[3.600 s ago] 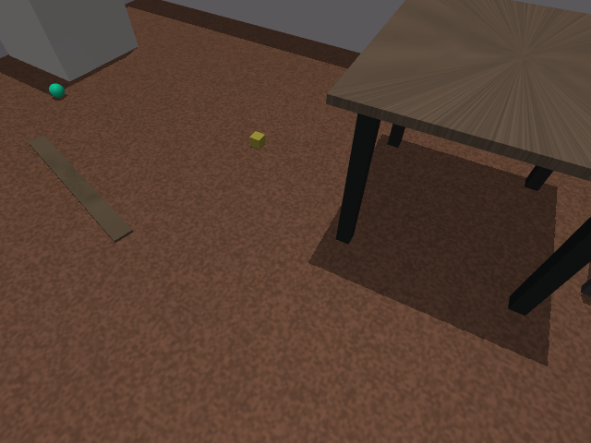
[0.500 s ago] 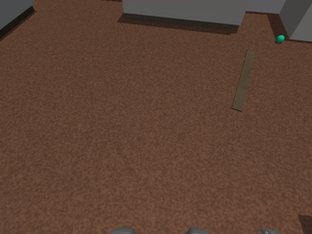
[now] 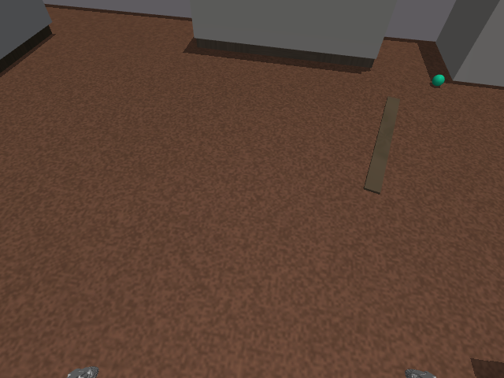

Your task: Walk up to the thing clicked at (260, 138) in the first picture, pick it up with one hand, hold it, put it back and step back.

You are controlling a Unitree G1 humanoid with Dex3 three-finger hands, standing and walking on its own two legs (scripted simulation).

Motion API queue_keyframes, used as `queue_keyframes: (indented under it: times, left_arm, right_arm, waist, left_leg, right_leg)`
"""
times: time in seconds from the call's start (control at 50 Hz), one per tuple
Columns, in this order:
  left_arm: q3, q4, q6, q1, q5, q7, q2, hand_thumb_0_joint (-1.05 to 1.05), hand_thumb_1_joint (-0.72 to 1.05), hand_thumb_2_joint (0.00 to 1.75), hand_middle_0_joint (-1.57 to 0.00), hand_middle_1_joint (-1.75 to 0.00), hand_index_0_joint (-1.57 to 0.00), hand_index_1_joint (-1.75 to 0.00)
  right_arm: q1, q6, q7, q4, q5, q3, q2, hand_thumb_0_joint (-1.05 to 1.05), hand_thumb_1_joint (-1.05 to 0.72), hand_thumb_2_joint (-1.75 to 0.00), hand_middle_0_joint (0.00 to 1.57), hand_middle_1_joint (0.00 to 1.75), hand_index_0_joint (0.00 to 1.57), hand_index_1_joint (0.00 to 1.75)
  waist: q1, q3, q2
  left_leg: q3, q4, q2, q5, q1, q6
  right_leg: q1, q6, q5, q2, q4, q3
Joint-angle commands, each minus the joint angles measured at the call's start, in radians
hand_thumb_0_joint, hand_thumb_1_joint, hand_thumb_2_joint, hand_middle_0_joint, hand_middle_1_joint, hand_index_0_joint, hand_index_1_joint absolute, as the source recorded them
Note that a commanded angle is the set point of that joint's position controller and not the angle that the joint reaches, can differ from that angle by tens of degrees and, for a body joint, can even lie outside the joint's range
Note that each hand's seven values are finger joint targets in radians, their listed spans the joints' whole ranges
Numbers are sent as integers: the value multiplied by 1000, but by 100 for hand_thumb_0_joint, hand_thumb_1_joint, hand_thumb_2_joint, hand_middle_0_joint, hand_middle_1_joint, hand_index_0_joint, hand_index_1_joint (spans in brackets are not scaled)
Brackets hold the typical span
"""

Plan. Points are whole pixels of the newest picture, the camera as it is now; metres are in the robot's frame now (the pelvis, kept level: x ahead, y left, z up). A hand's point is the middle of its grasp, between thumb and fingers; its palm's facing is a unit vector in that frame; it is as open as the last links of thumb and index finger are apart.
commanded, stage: walk up
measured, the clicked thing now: out of the picture +0.80 -1.45 -0.74
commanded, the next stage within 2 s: stand in 0.18 s
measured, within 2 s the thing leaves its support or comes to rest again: neither
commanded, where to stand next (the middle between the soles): +0.07 -0.03 m, yaw -3 degrees
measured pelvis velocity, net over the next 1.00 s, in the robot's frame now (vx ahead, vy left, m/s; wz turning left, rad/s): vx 0.00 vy -0.01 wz -0.01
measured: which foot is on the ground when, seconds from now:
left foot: down 0.00-1.00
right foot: down 0.00-1.00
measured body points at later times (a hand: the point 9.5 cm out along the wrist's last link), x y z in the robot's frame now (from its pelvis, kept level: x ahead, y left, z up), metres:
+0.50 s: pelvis +0.00 -0.01 +0.01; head +0.02 -0.01 +0.46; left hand +0.08 +0.29 -0.12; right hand +0.09 -0.31 -0.12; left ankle +0.01 +0.13 -0.73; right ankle +0.01 -0.13 -0.73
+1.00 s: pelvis +0.00 -0.01 +0.01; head +0.02 -0.02 +0.46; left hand +0.08 +0.29 -0.12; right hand +0.07 -0.31 -0.12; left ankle +0.01 +0.13 -0.73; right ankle +0.01 -0.13 -0.73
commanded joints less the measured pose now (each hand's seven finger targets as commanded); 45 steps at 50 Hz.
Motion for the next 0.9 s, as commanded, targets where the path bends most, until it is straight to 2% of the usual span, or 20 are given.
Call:
queue_keyframes:
  times: [0.0, 0.04, 0.08, 0.14, 0.18, 0.28, 0.32, 0.38, 0.58, 0.68, 0.7, 0.78, 0.82, 0.88]
  left_arm:
    - [47, -32, -24, -58, -1, 20, 226, 0, 90, 90, -20, -30, -20, -30]
    - [46, -25, -21, -73, -1, 19, 224, 0, 90, 90, -20, -30, -20, -30]
    - [47, -11, -19, -69, -1, 19, 217, 0, 90, 90, -20, -30, -20, -30]
    - [47, 6, -18, -71, 2, 18, 214, 0, 90, 90, -20, -30, -20, -30]
    - [36, 23, -23, -76, -2, 23, 208, 0, 90, 90, -20, -30, -20, -30]
    - [33, 43, -28, -83, 0, 30, 211, 0, 90, 90, -20, -30, -20, -30]
    - [33, 52, -27, -77, -3, 29, 211, 0, 90, 90, -20, -30, -20, -30]
    - [31, 58, -26, -83, 1, 30, 210, 0, 90, 90, -20, -30, -20, -30]
    - [32, 61, -28, -78, 2, 33, 215, 0, 90, 90, -20, -30, -20, -30]
    - [32, 58, -24, -78, 5, 32, 213, 0, 90, 90, -20, -30, -20, -30]
    - [32, 57, -24, -79, 5, 33, 211, 0, 90, 90, -20, -30, -20, -30]
    - [31, 56, -22, -69, 5, 30, 205, 0, 90, 90, -20, -30, -20, -30]
    - [33, 54, -21, -65, 4, 30, 209, 0, 90, 90, -20, -30, -20, -30]
    - [34, 48, -24, -68, 4, 30, 213, 0, 90, 90, -20, -30, -20, -30]
  right_arm:
    - [-52, -23, -17, -36, 0, -44, -226, 0, -90, -90, 20, 30, 20, 30]
    - [-57, -21, -16, -24, -3, -43, -224, 0, -90, -90, 20, 30, 20, 30]
    - [-65, -20, -17, -14, -4, -44, -229, 0, -90, -90, 20, 30, 20, 30]
    - [-76, -21, -18, -1, -4, -44, -225, 0, -90, -90, 20, 30, 20, 30]
    - [-89, -13, -16, 8, 3, -41, -204, 0, -90, -90, 20, 30, 20, 30]
    - [-95, -3, -14, 26, 4, -43, -207, 0, -90, -90, 20, 30, 20, 30]
    - [-97, -3, -14, 33, 3, -44, -208, 0, -90, -90, 20, 30, 20, 30]
    - [-103, 3, -12, 38, 2, -43, -206, 0, -90, -90, 20, 30, 20, 30]
    - [-102, 4, -9, 46, -1, -44, -197, 0, -90, -90, 20, 30, 20, 30]
    - [-92, 6, -8, 49, -3, -44, -197, 0, -90, -90, 20, 30, 20, 30]
    - [-97, 7, -7, 47, -3, -44, -196, 0, -90, -90, 20, 30, 20, 30]
    - [-81, 7, -6, 49, -5, -44, -201, 0, -90, -90, 20, 30, 20, 30]
    - [-76, 6, -7, 48, -4, -44, -201, 0, -90, -90, 20, 30, 20, 30]
    - [-75, 2, -8, 43, -4, -42, -196, 0, -90, -90, 20, 30, 20, 30]
  waist:
    - [-2, -90, 4]
    - [-5, -84, 7]
    - [0, -94, 16]
    - [0, -113, 11]
    - [-3, -86, 20]
    - [-7, -114, 5]
    - [-6, -129, 11]
    - [-8, -101, 7]
    - [-7, -120, 7]
    - [-8, -80, 9]
    - [-6, -81, 0]
    - [-5, -72, 20]
    - [-6, -83, 19]
    - [-5, -111, 15]
  left_leg:
    - [-90, -125, 86, 134, 2, 46]
    - [-91, -155, 91, 108, 2, 43]
    - [-99, -171, 100, 135, 14, 45]
    - [-91, -180, 104, 173, 33, 42]
    - [-94, -194, 120, 252, 68, 28]
    - [-80, -212, 122, 281, 94, 20]
    - [-75, -220, 126, 279, 118, 21]
    - [-72, -239, 121, 197, 98, 18]
    - [-67, -248, 128, 232, 106, 14]
    - [-67, -258, 123, 138, 75, 16]
    - [-69, -256, 123, 154, 72, 16]
    - [-67, -260, 116, 112, 60, 16]
    - [-69, -263, 118, 126, 74, 15]
    - [-69, -255, 128, 204, 85, 14]
  right_leg:
    - [68, -71, 100, -90, -153, 112]
    - [69, -63, 68, -89, -170, 107]
    - [84, -59, 82, -80, -172, 94]
    - [107, -55, 121, -83, -177, 86]
    - [93, -51, 172, -87, -199, 104]
    - [129, -46, 227, -89, -215, 99]
    - [131, -44, 224, -88, -219, 102]
    - [114, -40, 150, -85, -247, 102]
    - [137, -40, 193, -90, -248, 105]
    - [101, -38, 78, -84, -268, 109]
    - [109, -38, 89, -86, -268, 108]
    - [95, -37, 43, -84, -276, 114]
    - [92, -39, 57, -83, -270, 114]
    - [129, -44, 151, -87, -250, 109]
